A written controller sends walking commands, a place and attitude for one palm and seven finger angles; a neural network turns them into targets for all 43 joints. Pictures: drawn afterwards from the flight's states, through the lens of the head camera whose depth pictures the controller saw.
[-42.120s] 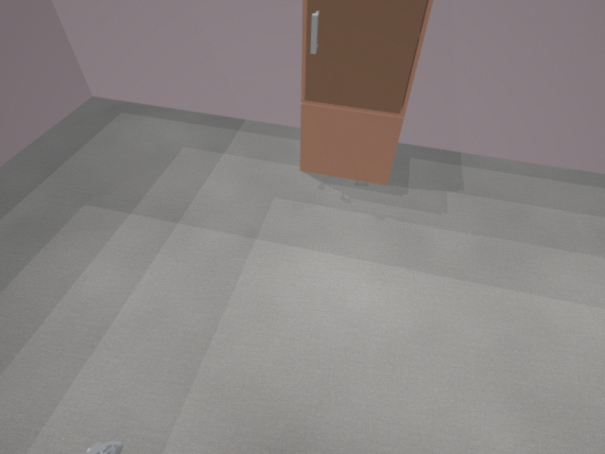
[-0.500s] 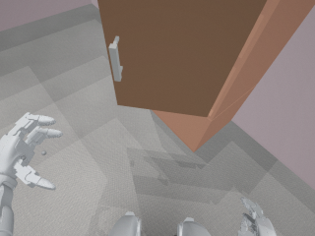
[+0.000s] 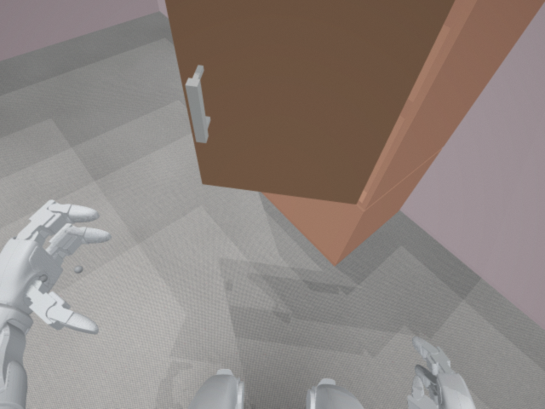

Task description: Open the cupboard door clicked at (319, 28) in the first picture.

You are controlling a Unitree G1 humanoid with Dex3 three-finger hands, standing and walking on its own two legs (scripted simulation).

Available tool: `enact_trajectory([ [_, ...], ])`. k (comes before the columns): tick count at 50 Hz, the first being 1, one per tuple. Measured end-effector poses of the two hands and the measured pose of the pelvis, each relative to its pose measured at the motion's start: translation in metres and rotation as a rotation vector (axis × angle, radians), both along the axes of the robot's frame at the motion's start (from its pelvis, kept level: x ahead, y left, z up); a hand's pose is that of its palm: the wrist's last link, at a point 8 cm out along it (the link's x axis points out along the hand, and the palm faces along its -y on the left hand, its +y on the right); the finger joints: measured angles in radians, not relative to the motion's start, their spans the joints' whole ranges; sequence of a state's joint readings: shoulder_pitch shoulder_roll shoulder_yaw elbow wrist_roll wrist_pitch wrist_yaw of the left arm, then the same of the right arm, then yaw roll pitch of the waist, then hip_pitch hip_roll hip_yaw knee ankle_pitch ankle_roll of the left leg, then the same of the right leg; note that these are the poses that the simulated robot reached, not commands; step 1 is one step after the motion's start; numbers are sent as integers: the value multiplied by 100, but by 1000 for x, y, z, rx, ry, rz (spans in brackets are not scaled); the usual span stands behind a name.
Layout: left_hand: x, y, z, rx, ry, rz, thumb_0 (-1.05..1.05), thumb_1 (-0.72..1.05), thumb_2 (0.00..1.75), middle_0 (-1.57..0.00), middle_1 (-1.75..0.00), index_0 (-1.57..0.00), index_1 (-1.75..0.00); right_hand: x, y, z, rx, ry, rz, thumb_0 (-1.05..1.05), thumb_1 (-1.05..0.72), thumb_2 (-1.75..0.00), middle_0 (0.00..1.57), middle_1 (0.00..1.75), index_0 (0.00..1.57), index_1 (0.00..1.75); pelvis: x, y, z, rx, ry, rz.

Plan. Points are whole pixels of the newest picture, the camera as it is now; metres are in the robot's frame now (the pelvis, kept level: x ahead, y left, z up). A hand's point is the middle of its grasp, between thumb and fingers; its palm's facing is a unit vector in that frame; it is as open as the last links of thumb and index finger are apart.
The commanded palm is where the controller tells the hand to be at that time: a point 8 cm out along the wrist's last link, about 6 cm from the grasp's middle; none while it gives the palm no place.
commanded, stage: move the hooked fingers beside the handle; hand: left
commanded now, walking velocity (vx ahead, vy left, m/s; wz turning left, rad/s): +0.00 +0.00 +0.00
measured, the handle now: (200, 105) +0.63 +0.18 +0.03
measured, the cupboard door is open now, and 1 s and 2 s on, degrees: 43 43 43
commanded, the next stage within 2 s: none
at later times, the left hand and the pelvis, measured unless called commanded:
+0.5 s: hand (110, 209) +0.37 +0.27 +0.05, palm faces -0.07 -1.00 -0.02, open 14.0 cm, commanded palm +0.36 +0.31 +0.05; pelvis +0.00 +0.00 -0.01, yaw -1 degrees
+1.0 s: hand (136, 163) +0.47 +0.25 +0.04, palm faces -0.07 -1.00 -0.02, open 14.0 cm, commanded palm +0.46 +0.29 +0.04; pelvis +0.00 +0.00 -0.02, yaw -2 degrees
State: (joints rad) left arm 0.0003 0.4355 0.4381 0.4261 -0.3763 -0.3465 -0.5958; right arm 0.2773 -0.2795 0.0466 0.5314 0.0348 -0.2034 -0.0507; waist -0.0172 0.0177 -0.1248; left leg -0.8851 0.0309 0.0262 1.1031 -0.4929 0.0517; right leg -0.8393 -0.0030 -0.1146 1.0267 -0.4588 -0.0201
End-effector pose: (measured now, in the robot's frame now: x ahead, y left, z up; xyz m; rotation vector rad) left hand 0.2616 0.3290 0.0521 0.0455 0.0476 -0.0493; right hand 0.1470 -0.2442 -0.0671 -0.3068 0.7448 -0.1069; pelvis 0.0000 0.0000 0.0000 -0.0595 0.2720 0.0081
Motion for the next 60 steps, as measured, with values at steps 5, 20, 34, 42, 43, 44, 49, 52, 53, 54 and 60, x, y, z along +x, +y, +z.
enact_trajectory([
  [5, 3, -1, -3, -7, 3, 0, -1, -50, 30, -30, -120, -30, -120, 3, -1, -2, -7, -1, 9, 1, -90, -89, 20, 30, 20, 30, -1, -1, -2, 0, 4, 3],
  [20, 77, -7, -7, -31, 1, -19, -1, -50, 30, -30, -120, -30, -120, -26, -17, -16, -39, 113, -57, 1, -90, -89, 20, 30, 20, 30, -2, -4, -8, 2, 43, -11],
  [34, 128, -12, -10, -31, 5, -20, -1, -50, 30, -30, -120, -30, -120, -76, -27, -28, -54, 308, -146, 1, -90, -89, 20, 30, 20, 30, 2, -2, -10, 1, 83, -25],
  [42, 159, -17, -9, -37, -10, -24, -1, -50, 30, -30, -120, -30, -120, -95, -27, -33, -61, 383, -179, 1, -90, -89, 20, 30, 20, 30, 1, 0, -14, -2, 106, -31],
  [43, 163, -17, -9, -39, -6, -24, -1, -50, 30, -30, -120, -30, -120, -97, -27, -33, -61, 392, -183, 1, -90, -89, 20, 30, 20, 30, 1, 0, -14, -3, 109, -32],
  [44, 167, -17, -9, -38, -2, -24, -1, -50, 30, -30, -120, -30, -120, -99, -27, -34, -62, 400, -187, 1, -90, -89, 20, 30, 20, 30, 1, 0, -15, -4, 112, -32],
  [49, 184, -18, -8, -30, -7, -23, -1, -50, 30, -30, -120, -30, -120, -110, -26, -37, -65, 446, -205, 1, -90, -89, 20, 30, 20, 30, 0, 2, -18, -8, 129, -35],
  [52, 194, -21, -7, -29, -14, -27, -1, -50, 30, -30, -120, -30, -120, -118, -25, -39, -67, 478, -214, 1, -90, -89, 20, 30, 20, 30, -1, 2, -20, -10, 139, -35],
  [53, 197, -22, -7, -31, -13, -27, -1, -50, 30, -30, -120, -30, -120, -120, -25, -40, -67, 490, -217, 1, -90, -89, 20, 30, 20, 30, -1, 3, -20, -11, 142, -35],
  [54, 201, -23, -8, -34, -10, -26, -1, -50, 30, -30, -120, -30, -120, -123, -24, -40, -68, 500, -221, 1, -90, -89, 20, 30, 20, 30, -1, 3, -21, -11, 146, -36],
  [60, 223, -26, -10, -29, 6, -20, -1, -50, 30, -30, -120, -30, -120, -138, -23, -42, -79, 552, -243, 0, -90, -89, 20, 30, 20, 30, -2, 3, -25, -19, 171, -36],
])
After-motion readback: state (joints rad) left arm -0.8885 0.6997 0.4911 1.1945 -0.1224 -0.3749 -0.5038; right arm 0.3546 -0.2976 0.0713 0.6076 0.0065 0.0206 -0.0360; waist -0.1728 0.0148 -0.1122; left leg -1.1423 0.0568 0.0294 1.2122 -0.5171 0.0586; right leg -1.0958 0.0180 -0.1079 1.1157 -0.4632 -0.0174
